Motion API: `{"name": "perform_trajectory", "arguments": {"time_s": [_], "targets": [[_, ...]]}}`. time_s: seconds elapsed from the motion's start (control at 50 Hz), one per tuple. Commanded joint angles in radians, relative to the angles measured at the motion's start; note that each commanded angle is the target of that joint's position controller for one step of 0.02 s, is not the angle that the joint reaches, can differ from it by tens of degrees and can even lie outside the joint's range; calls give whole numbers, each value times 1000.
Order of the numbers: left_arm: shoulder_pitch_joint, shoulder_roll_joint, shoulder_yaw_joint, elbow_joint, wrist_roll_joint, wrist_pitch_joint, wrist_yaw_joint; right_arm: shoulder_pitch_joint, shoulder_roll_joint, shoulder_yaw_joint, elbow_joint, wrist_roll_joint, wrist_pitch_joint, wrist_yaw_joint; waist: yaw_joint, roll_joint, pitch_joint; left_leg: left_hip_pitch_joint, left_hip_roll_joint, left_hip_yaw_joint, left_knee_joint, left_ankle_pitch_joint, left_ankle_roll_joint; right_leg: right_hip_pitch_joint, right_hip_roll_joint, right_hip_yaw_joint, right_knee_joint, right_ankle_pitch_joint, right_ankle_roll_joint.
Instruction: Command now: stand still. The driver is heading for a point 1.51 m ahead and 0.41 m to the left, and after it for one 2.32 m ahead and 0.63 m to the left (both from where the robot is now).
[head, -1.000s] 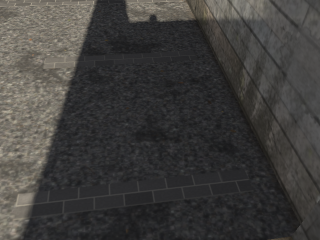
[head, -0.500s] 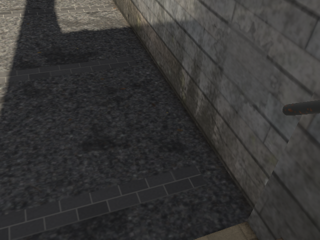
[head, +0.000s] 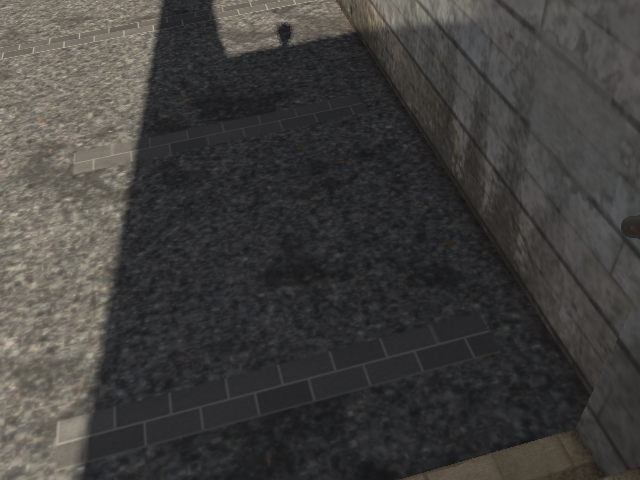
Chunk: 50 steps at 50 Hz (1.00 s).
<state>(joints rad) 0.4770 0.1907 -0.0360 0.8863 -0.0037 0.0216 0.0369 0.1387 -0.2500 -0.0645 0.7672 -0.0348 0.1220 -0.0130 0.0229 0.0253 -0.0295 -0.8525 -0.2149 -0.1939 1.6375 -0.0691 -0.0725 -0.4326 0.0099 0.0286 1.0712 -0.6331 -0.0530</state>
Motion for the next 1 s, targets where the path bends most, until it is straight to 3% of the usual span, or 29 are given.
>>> {"name": "perform_trajectory", "arguments": {"time_s": [0.02, 0.06, 0.08, 0.1, 0.14, 0.16, 0.2, 0.22, 0.24, 0.26, 0.28, 0.3, 0.32, 0.34, 0.36, 0.4, 0.44, 0.46, 0.48, 0.5, 0.52, 0.54, 0.6, 0.66, 0.76, 1.0], "targets": [[-1, 129, 27, -58, 4, -46, 11, -2, -72, -16, -12, -12, 4, -17, 10, -143, 10, -6, 44, 9, -76, -26, -24, 108, -120, 202, -240, 619, -120], [62, 137, 31, -33, 14, -52, 17, -59, -79, -18, -26, -14, 2, -26, 71, -196, 5, -90, 54, -30, -137, -86, -37, 230, -144, 245, -207, 730, -149], [42, 128, 21, -50, 27, -52, 14, -54, -66, -14, -26, 2, -1, -26, 55, -175, -1, -33, 58, 31, -195, -147, -24, 220, -181, 257, -258, 971, -183], [40, 160, 31, -51, 33, -54, 10, -57, -69, -13, -24, 7, -3, -26, 62, -196, -14, 3, 72, 36, -209, -182, -15, 220, -211, 291, -259, 1042, -212], [14, 174, 34, -57, 36, -60, 8, -64, -69, -11, -21, 16, -7, -23, 67, -203, -22, 38, 100, 22, -270, -218, 2, 211, -240, 335, -249, 1030, -238], [-73, 156, 18, -77, 24, -60, 8, -12, -29, 12, 10, 28, -14, -8, 28, -220, -24, 189, 160, 45, -406, -338, 12, 136, -263, 337, -328, 1130, -209], [-229, 172, 24, -102, 10, -59, 5, 103, -15, 32, 60, 28, -21, 19, -53, -215, -30, 533, 199, 143, -637, -308, 39, -59, -211, 248, -332, 1009, -152], [-280, 158, 21, -104, 1, -50, 4, 207, 25, 54, 102, 30, -27, 29, -109, -172, -41, 784, 198, 183, -854, -133, 60, -172, -151, 142, -308, 933, -93], [-183, 143, 28, -95, 5, -39, -1, 209, -19, 60, 123, 40, -49, 19, -62, 74, -37, 863, 251, 31, -894, 383, 103, -196, -55, 8, -193, 751, 2], [-175, 179, 41, -89, 7, -26, 0, 186, -54, 58, 114, 47, -66, 6, -59, 173, 1, 806, 349, -186, -1013, 538, 141, -224, -45, -19, -124, 393, 62], [-201, 193, 51, -80, 1, -12, -5, 130, -53, 69, 108, 39, -78, -2, -31, 154, 45, 712, 404, -290, -1101, 548, 168, -177, -50, -5, -172, 158, 75], [-214, 198, 52, -66, -1, -8, -13, 51, -24, 85, 84, 37, -77, -2, -4, 39, 56, 657, 377, -231, -1150, 579, 153, -41, -66, 11, -296, 215, 73], [-124, 134, 37, -49, -15, -3, -27, -29, -102, 66, 91, 38, -82, -16, 82, 164, 23, 615, 374, -171, -1171, 523, 149, 87, -72, 19, -440, 372, 76], [-157, 164, 42, -15, -15, 12, -24, 54, -73, 65, 111, 46, -82, -11, 6, 98, 36, 615, 336, -106, -1223, 475, 113, 222, -76, -2, -447, 453, 84], [-191, 146, 40, -12, -14, 23, -24, 78, -68, 68, 132, 43, -81, -8, 9, 97, 46, 640, 312, -51, -1242, 413, 102, 261, -81, 11, -492, 490, 73], [-231, 146, 40, 3, -9, 26, -23, 86, -29, 70, 135, 45, -77, -4, -9, 16, 27, 714, 282, 14, -1264, 360, 93, 314, -112, 17, -548, 611, 64], [-241, 154, 46, 13, -13, 22, -24, 97, -14, 68, 140, 40, -72, 4, -10, -23, -21, 773, 249, 59, -1269, 203, 113, 330, -100, -11, -569, 505, 53], [-245, 159, 50, 16, -13, 19, -28, 104, -23, 63, 143, 35, -71, 11, -10, -30, -27, 786, 242, 69, -1259, 118, 132, 312, -89, -32, -561, 428, 44], [-264, 150, 45, 16, -7, 13, -34, 81, -35, 59, 141, 27, -73, 15, -12, -3, 8, 773, 259, 59, -1266, 9, 157, 267, -70, -44, -596, 367, 28], [-289, 167, 55, 15, -11, 7, -35, 112, -31, 58, 144, 21, -72, 19, -32, -52, 24, 791, 248, 76, -1253, -81, 170, 202, -51, -56, -570, 310, 12], [-277, 132, 43, 13, -6, 3, -43, 93, -62, 51, 144, 26, -75, 16, -19, 24, 48, 733, 289, 10, -1301, -192, 190, 187, -40, -65, -584, 297, 16], [-283, 121, 37, 23, 1, 4, -46, 64, -55, 55, 140, 32, -82, 15, -18, 53, 78, 649, 324, -39, -1359, -227, 190, 237, -61, -58, -601, 340, 32], [-290, 152, 42, 48, 1, -4, -37, 46, -36, 66, 161, 28, -96, 12, -13, -17, 79, 684, 286, 50, -1297, 66, 134, 305, -107, -12, -665, 547, 38], [-311, 146, 32, 64, -10, -22, -30, 68, -26, 72, 193, 32, -94, 9, -33, -44, 56, 790, 283, 81, -1284, 165, 104, 280, -124, 3, -716, 686, 32], [-327, 135, 26, 90, -12, -25, -39, 61, -25, 74, 224, 32, -78, 8, -36, -37, 49, 823, 295, 83, -1308, 115, 96, 285, -122, 3, -781, 687, 21], [-338, 122, 17, 138, -3, -33, -40, 38, -18, 74, 272, 35, -99, 19, -23, -30, 34, 808, 312, 87, -1354, 55, 73, 301, -126, 8, -837, 643, 27]]}}
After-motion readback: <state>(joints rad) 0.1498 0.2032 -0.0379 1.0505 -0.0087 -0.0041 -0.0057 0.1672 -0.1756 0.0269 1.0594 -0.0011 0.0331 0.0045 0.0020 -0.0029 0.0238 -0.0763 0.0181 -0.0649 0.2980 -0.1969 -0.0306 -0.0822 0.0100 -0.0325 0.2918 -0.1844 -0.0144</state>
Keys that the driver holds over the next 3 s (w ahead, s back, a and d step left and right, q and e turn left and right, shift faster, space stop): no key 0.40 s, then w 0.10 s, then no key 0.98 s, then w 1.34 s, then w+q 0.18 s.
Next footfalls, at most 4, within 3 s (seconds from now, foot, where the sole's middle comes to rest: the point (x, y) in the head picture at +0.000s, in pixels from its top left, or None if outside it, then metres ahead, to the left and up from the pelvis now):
0.20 left None -0.01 0.16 -0.71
2.18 left None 0.18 0.07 -0.92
2.68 right None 0.46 -0.14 -1.14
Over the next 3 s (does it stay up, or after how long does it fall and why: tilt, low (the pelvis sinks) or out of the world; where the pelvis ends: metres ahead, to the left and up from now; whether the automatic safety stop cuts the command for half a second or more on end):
stays up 0.49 -0.07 -0.44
